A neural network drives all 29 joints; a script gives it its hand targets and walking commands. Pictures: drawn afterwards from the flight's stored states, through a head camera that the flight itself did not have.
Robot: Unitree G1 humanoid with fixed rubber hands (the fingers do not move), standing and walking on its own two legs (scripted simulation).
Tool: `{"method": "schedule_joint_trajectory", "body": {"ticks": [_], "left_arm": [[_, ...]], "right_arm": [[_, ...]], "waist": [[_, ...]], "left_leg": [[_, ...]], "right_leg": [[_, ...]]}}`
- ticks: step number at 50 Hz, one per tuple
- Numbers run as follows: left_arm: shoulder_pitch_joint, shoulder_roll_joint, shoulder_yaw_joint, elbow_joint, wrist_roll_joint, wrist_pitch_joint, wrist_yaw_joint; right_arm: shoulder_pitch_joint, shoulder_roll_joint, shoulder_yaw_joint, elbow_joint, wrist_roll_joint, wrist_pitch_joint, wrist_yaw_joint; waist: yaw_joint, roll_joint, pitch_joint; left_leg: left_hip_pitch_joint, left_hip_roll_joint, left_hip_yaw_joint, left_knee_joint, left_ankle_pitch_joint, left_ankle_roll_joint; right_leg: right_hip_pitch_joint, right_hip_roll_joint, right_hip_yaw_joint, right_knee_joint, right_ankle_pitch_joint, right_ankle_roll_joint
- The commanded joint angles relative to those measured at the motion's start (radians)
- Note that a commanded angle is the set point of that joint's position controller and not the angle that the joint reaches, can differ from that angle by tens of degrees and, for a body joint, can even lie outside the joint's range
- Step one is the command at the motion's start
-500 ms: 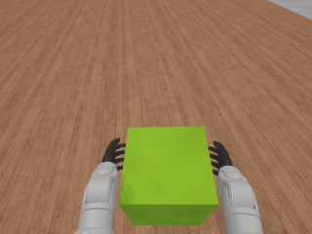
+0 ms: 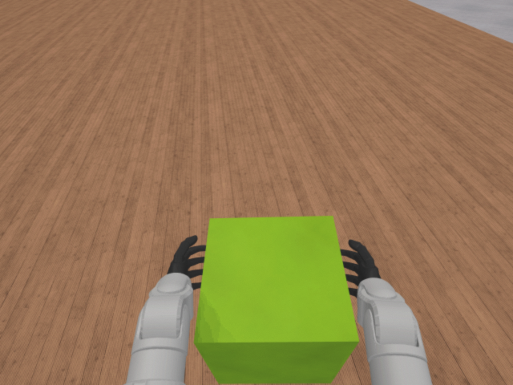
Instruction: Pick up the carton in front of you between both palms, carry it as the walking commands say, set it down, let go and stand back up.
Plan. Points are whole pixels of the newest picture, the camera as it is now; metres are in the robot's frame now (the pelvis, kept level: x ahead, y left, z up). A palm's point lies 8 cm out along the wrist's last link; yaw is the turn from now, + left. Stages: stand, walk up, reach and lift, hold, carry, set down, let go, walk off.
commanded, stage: carry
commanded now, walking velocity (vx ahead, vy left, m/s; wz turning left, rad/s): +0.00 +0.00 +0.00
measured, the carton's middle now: (272, 304) +0.30 +0.00 -0.04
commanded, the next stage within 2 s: hold in 1.48 s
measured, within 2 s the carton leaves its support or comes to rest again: neither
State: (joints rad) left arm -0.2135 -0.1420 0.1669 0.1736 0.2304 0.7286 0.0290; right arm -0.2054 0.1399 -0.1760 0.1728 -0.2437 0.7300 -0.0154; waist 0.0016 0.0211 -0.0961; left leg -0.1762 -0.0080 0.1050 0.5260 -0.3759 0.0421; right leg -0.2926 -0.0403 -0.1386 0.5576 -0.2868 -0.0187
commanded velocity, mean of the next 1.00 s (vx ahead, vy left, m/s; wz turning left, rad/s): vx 0.00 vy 0.00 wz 0.00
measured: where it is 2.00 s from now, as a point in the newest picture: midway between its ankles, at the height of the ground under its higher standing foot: outside the picture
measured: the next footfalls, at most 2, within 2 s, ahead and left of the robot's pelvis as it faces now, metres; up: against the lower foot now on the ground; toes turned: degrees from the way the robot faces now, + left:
none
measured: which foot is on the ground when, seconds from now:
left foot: down 0.00-1.00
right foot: down 0.00-1.00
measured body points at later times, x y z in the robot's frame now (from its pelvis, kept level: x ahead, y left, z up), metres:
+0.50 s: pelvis -0.04 -0.01 +0.00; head -0.06 -0.02 +0.45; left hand +0.26 +0.14 +0.04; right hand +0.26 -0.17 +0.03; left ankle -0.06 +0.08 -0.73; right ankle +0.00 -0.10 -0.73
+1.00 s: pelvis -0.05 -0.01 +0.00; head -0.07 -0.01 +0.45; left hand +0.26 +0.14 +0.04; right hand +0.25 -0.17 +0.03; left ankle -0.06 +0.08 -0.73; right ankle +0.00 -0.10 -0.73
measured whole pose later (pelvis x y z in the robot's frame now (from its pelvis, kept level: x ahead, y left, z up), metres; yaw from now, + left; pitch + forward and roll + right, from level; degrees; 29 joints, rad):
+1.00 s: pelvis -0.05 -0.01 +0.00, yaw -1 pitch +1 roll +0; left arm -0.22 -0.14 0.17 0.17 0.23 0.73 0.03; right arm -0.22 0.14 -0.18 0.17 -0.25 0.74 -0.01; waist 0.00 0.01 -0.09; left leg -0.25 0.00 0.11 0.52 -0.30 0.04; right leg -0.34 -0.03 -0.14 0.50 -0.18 -0.04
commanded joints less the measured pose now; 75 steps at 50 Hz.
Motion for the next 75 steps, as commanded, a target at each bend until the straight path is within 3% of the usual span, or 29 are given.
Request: {"method": "schedule_joint_trajectory", "body": {"ticks": [1,3,4,7,9,14,17,24,26,29,33,37,43,45,46,47,48,50,51,54,56,60,65,67,69,71,73,74,75], "left_arm": [[-0.406,-0.929,-0.546,-0.016,-0.237,-0.029,-0.220],[-0.436,-0.894,-0.536,-0.035,-0.230,-0.025,-0.218],[-0.427,-0.885,-0.509,-0.005,-0.220,-0.026,-0.217],[-0.431,-0.900,-0.519,-0.005,-0.228,-0.031,-0.223],[-0.464,-0.931,-0.533,-0.015,-0.228,-0.039,-0.225],[-0.447,-0.910,-0.533,-0.046,-0.230,-0.036,-0.219],[-0.404,-0.910,-0.519,-0.008,-0.215,-0.027,-0.216],[-0.428,-0.900,-0.540,-0.050,-0.243,-0.027,-0.219],[-0.448,-0.907,-0.567,-0.078,-0.242,-0.025,-0.216],[-0.405,-0.911,-0.549,-0.032,-0.243,-0.026,-0.218],[-0.454,-0.879,-0.537,-0.046,-0.223,-0.020,-0.211],[-0.439,-0.912,-0.557,-0.047,-0.241,-0.032,-0.224],[-0.380,-0.923,-0.542,-0.028,-0.226,-0.022,-0.215],[-0.431,-0.894,-0.528,-0.068,-0.221,-0.027,-0.213],[-0.415,-0.900,-0.532,-0.037,-0.231,-0.027,-0.215],[-0.413,-0.889,-0.544,-0.057,-0.233,-0.031,-0.215],[-0.394,-0.907,-0.525,-0.026,-0.236,-0.026,-0.215],[-0.427,-0.914,-0.545,-0.055,-0.223,-0.026,-0.212],[-0.431,-0.888,-0.531,-0.037,-0.234,-0.029,-0.214],[-0.425,-0.923,-0.572,-0.064,-0.234,-0.025,-0.213],[-0.392,-0.894,-0.523,-0.036,-0.222,-0.023,-0.213],[-0.405,-0.903,-0.557,-0.037,-0.224,-0.016,-0.210],[-0.433,-0.886,-0.515,-0.030,-0.217,-0.018,-0.209],[-0.408,-0.917,-0.554,-0.037,-0.234,-0.018,-0.215],[-0.430,-0.922,-0.523,-0.025,-0.215,-0.031,-0.220],[-0.454,-0.906,-0.532,-0.046,-0.221,-0.022,-0.216],[-0.449,-0.930,-0.560,-0.034,-0.242,-0.020,-0.214],[-0.416,-0.917,-0.533,-0.036,-0.228,-0.019,-0.213],[-0.336,-0.958,-0.502,0.061,-0.239,-0.013,-0.215]], "right_arm": [[-0.494,0.833,0.566,-0.089,0.251,-0.042,0.224],[-0.471,0.842,0.528,-0.040,0.245,-0.034,0.225],[-0.478,0.821,0.511,-0.027,0.223,-0.034,0.227],[-0.492,0.846,0.530,-0.054,0.236,-0.045,0.226],[-0.498,0.864,0.524,-0.028,0.230,-0.049,0.226],[-0.498,0.840,0.549,-0.055,0.233,-0.039,0.224],[-0.511,0.815,0.550,-0.077,0.231,-0.041,0.223],[-0.474,0.854,0.554,-0.073,0.245,-0.035,0.227],[-0.459,0.831,0.541,-0.066,0.235,-0.033,0.223],[-0.495,0.826,0.563,-0.097,0.250,-0.040,0.223],[-0.484,0.820,0.519,-0.047,0.234,-0.035,0.226],[-0.494,0.841,0.550,-0.095,0.238,-0.042,0.224],[-0.524,0.845,0.585,-0.126,0.273,-0.040,0.223],[-0.490,0.815,0.531,-0.072,0.237,-0.033,0.230],[-0.480,0.831,0.550,-0.058,0.234,-0.033,0.227],[-0.463,0.821,0.547,-0.071,0.232,-0.039,0.224],[-0.490,0.824,0.540,-0.101,0.250,-0.040,0.225],[-0.490,0.844,0.542,-0.084,0.256,-0.041,0.223],[-0.490,0.842,0.541,-0.070,0.247,-0.038,0.224],[-0.499,0.856,0.563,-0.096,0.262,-0.033,0.225],[-0.499,0.832,0.549,-0.105,0.247,-0.042,0.222],[-0.504,0.832,0.562,-0.115,0.265,-0.043,0.226],[-0.499,0.847,0.525,-0.048,0.244,-0.027,0.226],[-0.486,0.842,0.527,-0.074,0.254,-0.035,0.228],[-0.530,0.852,0.554,-0.094,0.255,-0.046,0.230],[-0.489,0.851,0.525,-0.041,0.240,-0.028,0.230],[-0.515,0.867,0.558,-0.073,0.268,-0.034,0.229],[-0.502,0.840,0.562,-0.099,0.247,-0.029,0.227],[-0.400,0.854,0.529,-0.056,0.259,-0.018,0.225]], "waist": [[-0.003,-0.024,-0.245],[-0.006,-0.007,-0.194],[-0.004,-0.055,-0.171],[-0.003,-0.046,-0.209],[0.002,-0.005,-0.213],[-0.007,-0.075,-0.242],[0.001,-0.012,-0.197],[0.000,-0.030,-0.219],[-0.002,0.002,-0.213],[0.006,-0.055,-0.228],[0.003,-0.003,-0.174],[0.000,-0.054,-0.250],[-0.004,-0.036,-0.223],[-0.005,0.002,-0.206],[-0.006,-0.057,-0.212],[-0.005,-0.064,-0.257],[-0.005,-0.059,-0.225],[-0.004,0.040,-0.218],[0.000,-0.045,-0.227],[0.000,-0.007,-0.214],[-0.003,-0.063,-0.216],[-0.003,0.009,-0.234],[-0.003,-0.052,-0.206],[0.002,-0.003,-0.217],[-0.002,-0.036,-0.229],[-0.003,0.014,-0.198],[0.000,-0.034,-0.234],[0.001,-0.042,-0.230],[-0.007,0.038,-0.151]], "left_leg": [[0.037,0.155,-0.094,-0.047,0.464,0.004],[-0.005,0.143,-0.102,-0.081,0.348,0.008],[-0.012,0.149,-0.104,-0.090,0.233,0.012],[-0.006,0.148,-0.114,-0.094,0.290,0.007],[-0.023,0.134,-0.087,-0.095,0.224,-0.003],[-0.030,0.141,-0.112,-0.077,0.215,0.014],[-0.057,0.132,-0.115,-0.105,0.157,0.018],[-0.035,0.162,-0.124,-0.118,0.195,0.013],[-0.042,0.155,-0.128,-0.123,0.235,0.030],[-0.037,0.163,-0.115,-0.102,0.236,0.020],[-0.056,0.157,-0.113,-0.119,0.193,0.016],[-0.040,0.154,-0.113,-0.102,0.218,0.016],[-0.056,0.153,-0.114,-0.104,0.221,0.012],[-0.050,0.149,-0.105,-0.100,0.204,0.014],[-0.058,0.149,-0.115,-0.091,0.195,0.008],[-0.050,0.150,-0.121,-0.083,0.236,0.013],[-0.051,0.146,-0.103,-0.082,0.220,0.010],[-0.055,0.141,-0.100,-0.098,0.196,0.006],[-0.063,0.149,-0.112,-0.105,0.204,0.007],[-0.058,0.145,-0.102,-0.106,0.207,0.005],[-0.073,0.154,-0.118,-0.108,0.214,0.012],[-0.044,0.155,-0.112,-0.111,0.234,0.008],[-0.079,0.144,-0.113,-0.114,0.184,0.010],[-0.083,0.149,-0.112,-0.118,0.191,0.014],[-0.061,0.156,-0.128,-0.126,0.225,0.015],[-0.059,0.151,-0.117,-0.135,0.219,0.017],[-0.049,0.160,-0.122,-0.130,0.247,0.018],[-0.074,0.162,-0.127,-0.118,0.217,0.022],[-0.009,-0.005,-0.263,-0.178,0.382,0.007]], "right_leg": [[0.140,-0.122,0.117,-0.046,0.383,-0.022],[0.110,-0.122,0.125,-0.077,0.330,-0.025],[0.092,-0.136,0.137,-0.110,0.266,-0.036],[0.117,-0.128,0.122,-0.091,0.297,-0.021],[0.115,-0.122,0.128,-0.105,0.260,-0.031],[0.144,-0.128,0.133,-0.117,0.286,-0.029],[0.129,-0.144,0.161,-0.158,0.249,-0.036],[0.117,-0.127,0.140,-0.127,0.224,-0.041],[0.104,-0.126,0.150,-0.131,0.220,-0.050],[0.117,-0.118,0.127,-0.134,0.211,-0.034],[0.059,-0.127,0.150,-0.133,0.228,-0.037],[0.120,-0.114,0.147,-0.122,0.248,-0.038],[0.100,-0.118,0.138,-0.123,0.257,-0.033],[0.084,-0.132,0.146,-0.123,0.248,-0.036],[0.091,-0.115,0.138,-0.114,0.246,-0.035],[0.122,-0.124,0.140,-0.108,0.268,-0.040],[0.100,-0.126,0.148,-0.125,0.278,-0.037],[0.090,-0.128,0.145,-0.129,0.228,-0.034],[0.103,-0.121,0.136,-0.125,0.224,-0.027],[0.091,-0.117,0.131,-0.122,0.242,-0.025],[0.093,-0.109,0.128,-0.108,0.250,-0.027],[0.104,-0.114,0.143,-0.107,0.239,-0.040],[0.086,-0.105,0.131,-0.118,0.194,-0.029],[0.100,-0.114,0.138,-0.122,0.223,-0.031],[0.103,-0.119,0.135,-0.121,0.167,-0.035],[0.050,-0.113,0.138,-0.126,0.155,-0.032],[0.088,-0.117,0.125,-0.111,0.175,-0.039],[0.101,-0.112,0.140,-0.132,0.191,-0.033],[0.382,0.125,0.217,-0.092,0.318,-0.030]]}}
